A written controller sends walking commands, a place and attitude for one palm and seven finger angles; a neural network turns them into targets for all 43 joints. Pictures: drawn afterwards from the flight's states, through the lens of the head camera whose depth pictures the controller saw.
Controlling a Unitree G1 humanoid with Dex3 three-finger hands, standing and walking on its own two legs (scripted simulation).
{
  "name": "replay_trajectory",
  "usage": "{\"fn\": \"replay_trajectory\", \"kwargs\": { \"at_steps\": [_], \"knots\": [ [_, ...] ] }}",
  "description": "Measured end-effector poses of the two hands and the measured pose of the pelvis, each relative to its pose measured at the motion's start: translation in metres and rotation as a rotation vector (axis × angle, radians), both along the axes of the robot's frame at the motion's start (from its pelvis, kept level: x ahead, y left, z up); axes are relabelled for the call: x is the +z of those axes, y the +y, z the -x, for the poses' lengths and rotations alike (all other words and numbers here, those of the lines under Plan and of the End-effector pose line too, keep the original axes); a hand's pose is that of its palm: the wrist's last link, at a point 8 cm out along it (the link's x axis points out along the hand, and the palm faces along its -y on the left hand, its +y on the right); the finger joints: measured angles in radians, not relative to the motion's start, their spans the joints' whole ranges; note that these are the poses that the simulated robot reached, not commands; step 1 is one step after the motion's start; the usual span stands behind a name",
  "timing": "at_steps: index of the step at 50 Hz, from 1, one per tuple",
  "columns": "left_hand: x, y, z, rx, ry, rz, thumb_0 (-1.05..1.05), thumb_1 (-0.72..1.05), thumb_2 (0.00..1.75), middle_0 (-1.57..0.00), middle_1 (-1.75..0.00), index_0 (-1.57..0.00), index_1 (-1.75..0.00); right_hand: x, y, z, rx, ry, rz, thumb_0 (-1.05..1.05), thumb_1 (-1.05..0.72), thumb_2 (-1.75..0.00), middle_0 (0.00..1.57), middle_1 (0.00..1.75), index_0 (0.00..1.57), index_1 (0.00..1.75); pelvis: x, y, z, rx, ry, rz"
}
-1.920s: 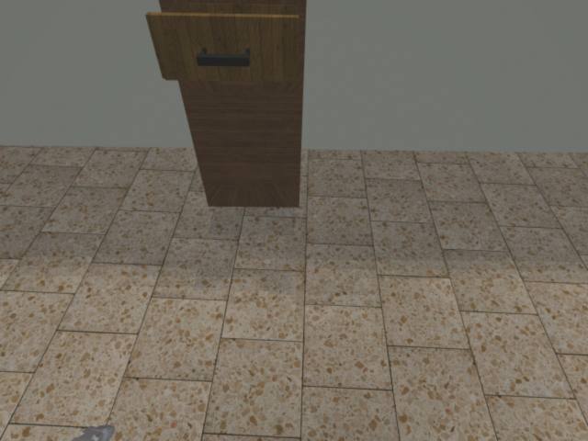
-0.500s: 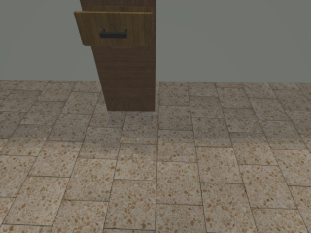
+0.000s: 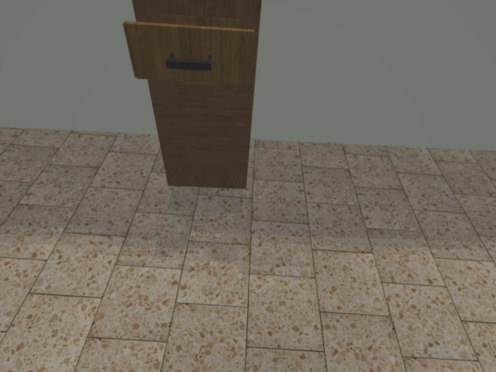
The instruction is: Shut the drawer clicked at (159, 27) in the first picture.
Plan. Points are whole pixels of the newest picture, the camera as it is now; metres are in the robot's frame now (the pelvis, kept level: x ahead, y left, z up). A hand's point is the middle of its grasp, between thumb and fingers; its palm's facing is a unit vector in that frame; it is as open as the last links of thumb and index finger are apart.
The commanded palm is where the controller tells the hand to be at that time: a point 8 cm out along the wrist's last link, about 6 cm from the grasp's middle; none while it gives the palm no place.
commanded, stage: walk to a spot facing it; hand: left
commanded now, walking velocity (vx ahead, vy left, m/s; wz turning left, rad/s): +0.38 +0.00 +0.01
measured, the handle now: (189, 60) +0.95 +0.22 +0.06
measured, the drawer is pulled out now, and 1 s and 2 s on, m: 0.20 0.20 0.20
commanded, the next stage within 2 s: take the last steps up to it in 0.34 s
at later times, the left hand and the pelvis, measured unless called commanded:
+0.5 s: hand (182, 322) +0.25 +0.14 -0.17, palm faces +0.11 -0.97 -0.21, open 7.2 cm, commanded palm none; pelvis +0.19 -0.05 +0.00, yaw +5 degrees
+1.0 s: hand (175, 278) +0.35 +0.17 -0.17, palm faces +0.11 -0.98 -0.15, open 7.4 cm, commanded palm none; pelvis +0.36 -0.01 +0.01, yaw +3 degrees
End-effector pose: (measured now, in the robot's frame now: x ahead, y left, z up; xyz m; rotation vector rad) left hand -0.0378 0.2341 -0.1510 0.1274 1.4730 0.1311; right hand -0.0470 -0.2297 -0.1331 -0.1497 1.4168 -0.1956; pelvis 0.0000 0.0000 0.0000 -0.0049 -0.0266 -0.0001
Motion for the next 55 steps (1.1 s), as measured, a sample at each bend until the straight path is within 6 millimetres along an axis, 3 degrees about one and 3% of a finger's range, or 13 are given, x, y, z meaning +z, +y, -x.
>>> {"fn": "replay_trajectory", "kwargs": {
  "at_steps": [3,8,12,16,19,23,26,31,36,40,44,49,55],
  "knots": [
    [0.005,-0.006,-0.03,-0.005,-0.021,0.017,0.01,0.91,0.9,-0.2,-0.3,-0.2,-0.3,0.006,0.018,0.019,-0.041,0.092,-0.034,0.01,-0.91,-0.9,0.2,0.29,0.2,0.3,0.005,-0.001,-0.017,0.006,0.006,0.001],
    [0.01,-0.013,-0.108,-0.026,-0.109,0.005,0.01,0.93,0.9,-0.2,-0.3,-0.2,-0.3,0.013,0.034,0.033,-0.099,0.238,-0.084,0.01,-0.91,-0.9,0.2,0.3,0.2,0.3,0.007,-0.008,-0.052,0.002,0.014,0.0],
    [0.01,-0.022,-0.185,-0.073,-0.185,-0.02,0.01,0.93,0.9,-0.2,-0.3,-0.2,-0.3,0.009,0.03,0.022,-0.141,0.303,-0.109,0.01,-0.91,-0.9,0.2,0.3,0.2,0.3,-0.001,-0.022,-0.087,-0.007,0.013,-0.005],
    [0.004,-0.037,-0.258,-0.089,-0.32,-0.054,0.01,0.93,0.9,-0.2,-0.3,-0.2,-0.3,-0.01,0.009,-0.013,-0.141,0.337,-0.125,0.01,-0.9,-0.9,0.2,0.3,0.2,0.3,-0.02,-0.043,-0.128,0.015,0.007,-0.013],
    [0.008,-0.045,-0.28,-0.052,-0.372,-0.06,0.0,0.92,0.9,-0.2,-0.3,-0.2,-0.3,-0.02,-0.016,-0.07,-0.092,0.276,-0.102,0.01,-0.91,-0.9,0.2,0.3,0.2,0.3,-0.018,-0.05,-0.148,0.042,-0.008,0.002],
    [0.013,-0.054,-0.281,-0.001,-0.333,-0.051,0.0,0.92,0.9,-0.2,-0.3,-0.2,-0.3,-0.019,-0.044,-0.178,-0.005,0.083,-0.049,0.01,-0.91,-0.9,0.2,0.29,0.2,0.3,-0.007,-0.051,-0.176,0.081,-0.007,0.017],
    [0.015,-0.047,-0.277,0.049,-0.297,-0.068,-0.01,0.95,0.9,-0.2,-0.3,-0.2,-0.3,-0.009,-0.053,-0.26,0.059,-0.067,-0.018,0.01,-0.91,-0.9,0.2,0.29,0.19,0.3,-0.001,-0.049,-0.196,0.099,0.0,0.023],
    [0.004,-0.038,-0.26,0.103,-0.193,-0.035,-0.01,0.94,0.9,-0.2,-0.3,-0.2,-0.3,0.01,-0.04,-0.371,0.163,-0.25,0.001,0.01,-0.92,-0.9,0.19,0.29,0.19,0.3,0.0,-0.037,-0.231,0.104,-0.001,0.035],
    [-0.016,-0.026,-0.247,0.159,-0.056,0.012,0.0,0.92,0.9,-0.2,-0.3,-0.2,-0.3,0.014,-0.01,-0.44,0.228,-0.346,0.017,0.0,-0.91,-0.9,0.19,0.29,0.19,0.3,-0.011,-0.015,-0.27,0.096,-0.01,0.036],
    [-0.008,-0.018,-0.264,0.153,-0.001,0.022,0.0,0.92,0.9,-0.2,-0.3,-0.19,-0.3,0.014,0.006,-0.443,0.206,-0.304,0.004,0.0,-0.91,-0.9,0.2,0.29,0.19,0.3,-0.002,-0.006,-0.294,0.087,-0.007,0.021],
    [0.005,-0.012,-0.303,0.137,-0.028,0.018,0.0,0.91,0.9,-0.2,-0.3,-0.19,-0.3,0.017,-0.001,-0.432,0.139,-0.222,0.029,-0.01,-0.96,-0.9,0.2,0.3,0.2,0.3,0.008,-0.001,-0.319,0.073,0.005,0.007],
    [0.012,-0.013,-0.364,0.102,-0.074,0.008,0.0,0.91,0.9,-0.2,-0.3,-0.19,-0.3,0.011,-0.004,-0.406,0.079,-0.075,0.008,-0.01,-0.94,-0.9,0.2,0.3,0.2,0.3,0.012,-0.003,-0.352,0.058,0.008,-0.007],
    [0.017,-0.019,-0.453,0.025,-0.138,-0.035,0.01,0.93,0.9,-0.2,-0.3,-0.19,-0.3,-0.002,-0.005,-0.38,-0.017,0.09,-0.059,0.0,-0.92,-0.9,0.2,0.29,0.2,0.3,0.007,-0.021,-0.396,0.038,0.002,-0.026]
  ]
}}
